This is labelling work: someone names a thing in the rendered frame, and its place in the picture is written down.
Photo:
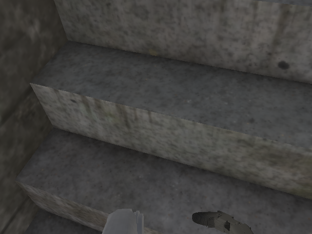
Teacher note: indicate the robot left thigh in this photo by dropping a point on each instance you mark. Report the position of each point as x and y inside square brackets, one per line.
[124, 221]

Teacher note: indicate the robot right hand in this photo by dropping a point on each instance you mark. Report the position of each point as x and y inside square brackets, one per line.
[222, 222]

